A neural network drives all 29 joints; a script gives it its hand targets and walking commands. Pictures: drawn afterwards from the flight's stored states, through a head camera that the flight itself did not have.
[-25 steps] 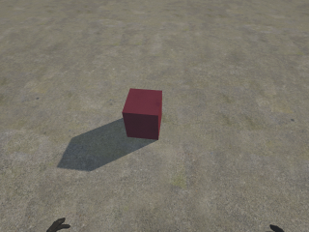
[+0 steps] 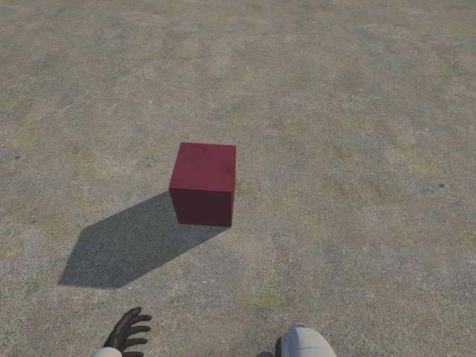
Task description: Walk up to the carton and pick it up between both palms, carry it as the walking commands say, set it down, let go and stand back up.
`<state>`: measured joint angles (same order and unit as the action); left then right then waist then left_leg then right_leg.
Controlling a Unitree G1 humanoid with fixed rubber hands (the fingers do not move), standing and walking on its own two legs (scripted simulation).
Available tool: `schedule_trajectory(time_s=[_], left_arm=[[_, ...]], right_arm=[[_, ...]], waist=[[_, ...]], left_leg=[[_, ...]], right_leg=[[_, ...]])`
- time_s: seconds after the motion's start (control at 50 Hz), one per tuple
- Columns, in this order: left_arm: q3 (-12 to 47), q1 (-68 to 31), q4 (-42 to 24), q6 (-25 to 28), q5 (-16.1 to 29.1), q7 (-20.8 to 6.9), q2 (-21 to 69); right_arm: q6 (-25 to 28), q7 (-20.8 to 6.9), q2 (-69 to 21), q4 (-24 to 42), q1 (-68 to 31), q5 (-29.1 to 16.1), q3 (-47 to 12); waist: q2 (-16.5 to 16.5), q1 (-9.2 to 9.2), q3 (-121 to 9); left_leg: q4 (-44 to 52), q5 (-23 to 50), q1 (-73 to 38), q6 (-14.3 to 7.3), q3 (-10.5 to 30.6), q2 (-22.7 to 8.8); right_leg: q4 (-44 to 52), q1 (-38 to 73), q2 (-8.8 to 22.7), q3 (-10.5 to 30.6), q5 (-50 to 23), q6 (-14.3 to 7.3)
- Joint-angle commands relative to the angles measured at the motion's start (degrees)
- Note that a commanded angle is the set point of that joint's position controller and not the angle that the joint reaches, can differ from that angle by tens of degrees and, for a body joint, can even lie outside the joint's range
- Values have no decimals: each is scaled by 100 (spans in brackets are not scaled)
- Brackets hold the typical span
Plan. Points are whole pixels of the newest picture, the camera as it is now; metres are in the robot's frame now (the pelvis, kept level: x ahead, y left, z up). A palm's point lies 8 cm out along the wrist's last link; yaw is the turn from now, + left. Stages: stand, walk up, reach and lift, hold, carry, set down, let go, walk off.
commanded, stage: walk up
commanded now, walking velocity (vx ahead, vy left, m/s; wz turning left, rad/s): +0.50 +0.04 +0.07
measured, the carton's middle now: (206, 185) +0.90 +0.11 -0.63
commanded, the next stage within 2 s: none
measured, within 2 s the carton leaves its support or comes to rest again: neither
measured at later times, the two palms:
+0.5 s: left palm out of the picture +0.15 +0.27 -0.14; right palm (330, 231) +0.38 -0.21 -0.12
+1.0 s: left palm (127, 213) +0.45 +0.27 -0.13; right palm (332, 259) +0.32 -0.20 -0.13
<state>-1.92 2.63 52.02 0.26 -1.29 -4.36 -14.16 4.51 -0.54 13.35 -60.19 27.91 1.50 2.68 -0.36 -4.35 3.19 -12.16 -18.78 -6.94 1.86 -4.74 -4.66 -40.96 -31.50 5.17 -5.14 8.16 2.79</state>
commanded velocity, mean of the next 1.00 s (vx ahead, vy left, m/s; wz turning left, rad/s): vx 0.32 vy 0.02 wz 0.02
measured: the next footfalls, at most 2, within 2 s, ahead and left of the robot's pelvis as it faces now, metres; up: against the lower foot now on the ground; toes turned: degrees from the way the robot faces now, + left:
right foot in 0.08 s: +0.20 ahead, -0.15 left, +0.00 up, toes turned -8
left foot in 0.54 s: +0.39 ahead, +0.17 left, +0.00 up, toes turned +10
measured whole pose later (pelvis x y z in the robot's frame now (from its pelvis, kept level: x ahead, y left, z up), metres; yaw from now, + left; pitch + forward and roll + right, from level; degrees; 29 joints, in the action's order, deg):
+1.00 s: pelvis +0.35 +0.03 +0.00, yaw +1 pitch -1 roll +0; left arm -2.4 7.6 57.4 -0.2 -0.8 0.1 -12.0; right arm 2.4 0.9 9.2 -61.1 20.5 1.4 2.9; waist -1.8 -3.7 2.5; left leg -22.2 -11.6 9.2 0.9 -8.4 -4.2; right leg -29.3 -17.4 4.6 -3.0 9.7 2.0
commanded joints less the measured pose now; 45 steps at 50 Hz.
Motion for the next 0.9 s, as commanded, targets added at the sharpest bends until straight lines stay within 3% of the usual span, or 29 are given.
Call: schedule_trajectory(time_s=[0.0, 0.04, 0.06, 0.08, 0.1, 0.12, 0.16, 0.2, 0.22, 0.28, 0.38, 0.4, 0.44, 0.46, 0.48, 0.5, 0.52, 0.54, 0.56, 0.58, 0.6, 0.64, 0.68, 0.74, 0.82, 0.88], left_arm=[[-136, -394, -396, 127, -1, 81, -262], [-232, 661, -9, 257, -43, 202, -450], [-370, 1519, 311, 340, -90, 275, -765], [-563, 2427, 539, 436, -209, 346, -1353], [-597, 2853, 575, 351, -135, 384, -1815], [-496, 2511, 537, 293, -69, 408, -1644], [-335, 1336, 372, 342, -27, 422, -888], [-278, 1065, 340, 407, -49, 384, -535], [-267, 1202, 376, 444, -52, 369, -503], [-253, 1645, 420, 487, -57, 400, -557], [-310, 1850, 434, 436, -92, 461, -628], [-337, 1823, 422, 423, -92, 461, -661], [-339, 1767, 467, 373, -60, 414, -650], [-335, 1787, 488, 326, -53, 408, -682], [-325, 1909, 524, 294, -30, 410, -660], [-269, 2123, 528, 275, -4, 417, -519], [-194, 2302, 497, 280, 10, 443, -323], [-126, 2607, 318, 257, 23, 471, -27], [-178, 2425, 429, 147, 4, 506, -220], [-233, 2264, 582, 73, 6, 493, -322], [-272, 2115, 646, 42, 7, 471, -331], [-237, 2159, 756, -41, -23, 409, -125], [-223, 2072, 781, -126, -44, 388, -70], [-202, 1586, 687, -199, -43, 371, -66], [-163, 958, 495, -214, -36, 325, -47], [-116, 607, 371, -180, -6, 319, 4]], right_arm=[[-16, 38, 890, -42, 115, -15, 208], [-41, 56, 947, -78, -21, -87, 186], [-21, 49, 828, 13, -84, -68, 120], [14, 68, 518, 227, -169, 3, -10], [-3, 75, 371, 262, 150, -70, -69], [-56, 102, 626, 199, -109, -62, 55], [-98, 22, 409, 84, -483, 6, 85], [-283, -103, 297, 52, -583, 47, 101], [-365, -140, 248, 88, -668, 60, 90], [-490, -222, 247, 334, -1222, 65, 69], [-490, -347, 152, 620, -2174, -3, -71], [-484, -350, 181, 634, -2239, -29, -68], [-348, -298, 264, 693, -2301, -43, -43], [-309, -256, 299, 617, -2161, -25, -12], [-263, -192, 409, 487, -1819, -13, 55], [-195, -118, 627, 255, -1235, 15, 144], [-118, -43, 1005, 79, -612, 79, 253], [-113, 35, 1591, 151, -343, -5, 426], [-138, -6, 1519, 236, -473, -78, 398], [-137, -15, 1315, 364, -776, -11, 312], [-145, 23, 1082, 390, -1028, -7, 252], [-74, 50, 645, 443, -1426, -11, 155], [-14, 54, 529, 406, -1362, -11, 121], [5, 99, 526, 342, -1064, 3, 127], [-13, 130, 563, 222, -659, 44, 160], [-40, 125, 547, 236, -696, 62, 189]], waist=[[1295, 154, 445], [685, 536, -243], [256, 817, -820], [-1137, 1059, -1175], [-1650, 1071, -2031], [-629, 869, -1836], [-626, 526, -548], [-965, 349, -158], [-993, 342, -154], [-974, 456, -27], [-1027, 528, 287], [-1085, 479, 275], [-1557, 432, 103], [-1262, 317, 108], [-764, 196, -4], [-60, 86, -306], [1101, -96, -583], [2423, -22, -1035], [1692, 61, -1184], [936, 221, -898], [500, 358, -538], [811, 541, -359], [1042, 567, -389], [933, 479, -313], [994, 283, -102], [1074, 183, 27]], left_leg=[[-47, 2690, 1204, -723, 275, -827], [-1666, 3571, 1440, -631, 72, -614], [-2845, 3077, 2157, -538, 80, -370], [-4690, 183, 3497, -338, 137, 147], [-6180, -1145, 4359, -276, 557, 377], [-6676, -975, 4295, -256, 1007, -2], [-6425, -245, 4107, -172, 802, -348], [-6077, 187, 3766, -145, 542, -374], [-5867, 346, 3704, -123, 436, -355], [-5149, 703, 3841, 3, 234, -296], [-3050, 1068, 3355, 132, -29, -211], [-2743, 1123, 3116, 123, -57, -182], [-2324, 1073, 2536, 63, -193, -117], [-2013, 1193, 2243, 55, -387, -13], [-1837, 1191, 1750, 35, -452, 37], [-1646, 1091, 1101, -46, -394, 40], [-1194, 1119, 575, -135, 530, -707], [-306, 1448, 102, -694, 2701, -2199], [-114, 820, 301, -1047, 2976, -2379], [-116, 717, 780, -970, 2843, -2349], [-154, 1060, 1220, -830, 2436, -2094], [-190, 1653, 1796, -678, 1444, -1551], [-180, 1952, 1942, -673, 1018, -1344], [-64, 1885, 1847, -776, 897, -1422], [188, 1198, 1562, -801, 852, -1415], [346, 659, 1719, -840, 703, -1241]], right_leg=[[448, 989, -267, -431, 232, -47], [1114, 2387, -368, -506, 44, -250], [1098, 3609, -133, -236, 24, -383], [1504, 4447, 1202, 1666, 165, -546], [2343, 4860, 2755, 4142, 464, -1028], [2352, 4285, 2672, 4080, 475, -1150], [2513, 2797, 1873, 2425, 60, -1015], [2592, 2002, 1388, 1370, -500, -750], [2579, 1868, 1321, 1106, -811, -729], [2678, 1823, 1340, 811, -1190, -821], [2939, 1780, 1209, 359, -941, -776], [2956, 1749, 1205, 296, -839, -778], [2829, 1799, 924, 33, 178, -801], [2590, 1723, 910, 18, 377, -780], [2102, 1651, 805, 27, 308, -729], [1152, 1609, 581, -89, 108, -637], [-251, 1072, 278, -246, 932, -471], [-1728, 62, -292, -49, 2667, -224], [-2533, 20, -59, 412, 2735, -268], [-2746, -70, 98, 660, 2379, -283], [-2799, 10, 235, 801, 1850, -249], [-2621, 430, 308, 799, 1161, -183], [-2463, 631, 187, 611, 906, -132], [-2169, 406, 155, 510, 730, -47], [-1095, 227, 151, 407, 659, 37], [-150, 622, 47, 257, 649, 58]])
